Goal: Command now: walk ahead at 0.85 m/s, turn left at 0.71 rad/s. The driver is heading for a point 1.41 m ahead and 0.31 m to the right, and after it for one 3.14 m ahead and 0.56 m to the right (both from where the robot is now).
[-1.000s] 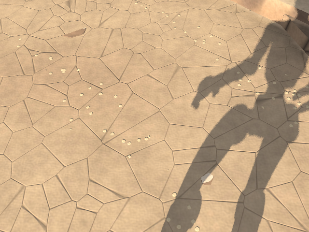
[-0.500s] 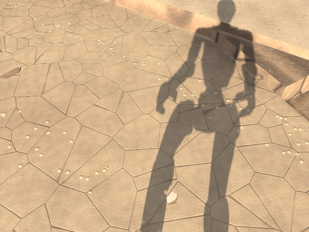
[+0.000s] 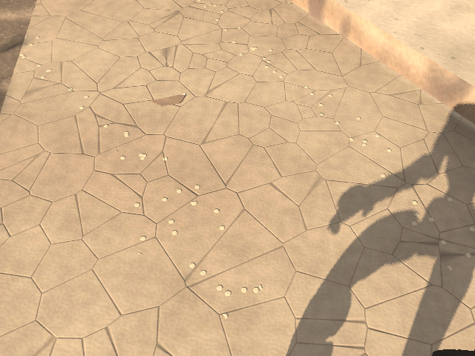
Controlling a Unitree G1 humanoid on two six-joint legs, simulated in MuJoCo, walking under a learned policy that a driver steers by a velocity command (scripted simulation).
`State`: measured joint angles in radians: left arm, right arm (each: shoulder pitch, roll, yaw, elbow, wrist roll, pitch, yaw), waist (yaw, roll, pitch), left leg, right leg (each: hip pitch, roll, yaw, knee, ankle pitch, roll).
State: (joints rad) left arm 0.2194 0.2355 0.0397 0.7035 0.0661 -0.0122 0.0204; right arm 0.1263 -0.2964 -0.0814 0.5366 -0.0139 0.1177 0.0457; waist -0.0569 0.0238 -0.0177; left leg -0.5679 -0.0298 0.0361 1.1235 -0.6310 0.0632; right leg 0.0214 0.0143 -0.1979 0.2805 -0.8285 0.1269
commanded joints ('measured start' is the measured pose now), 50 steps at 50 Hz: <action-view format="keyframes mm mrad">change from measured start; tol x64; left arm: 1 -156 206 68 -82 -21 -3 23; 50 131 149 15 16 -45 -77 -33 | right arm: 1 274 -142 -42 -22 8 -6 7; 50 210 -134 6 100 -40 -212 -49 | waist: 1 -157 -130 11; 50 -24 94 -181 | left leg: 1 485 -145 159 -232 -156 58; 5 468 240 -794 -802 -50 268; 25 704 240 139 -375 1991 -67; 28 -285 -73 -76 679 159 -76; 41 173 72 -18 -471 752 -99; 50 781 394 -750 -840 -93 155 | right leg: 1 -295 -296 24 182 1336 -197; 3 -849 58 0 1120 229 -142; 5 -967 -3 271 1237 434 -170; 24 -410 134 -36 453 706 -307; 28 380 -206 820 247 611 -626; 40 -460 10 535 -136 892 -375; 45 -81 -41 531 296 1419 -287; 50 -807 12 323 1177 546 -241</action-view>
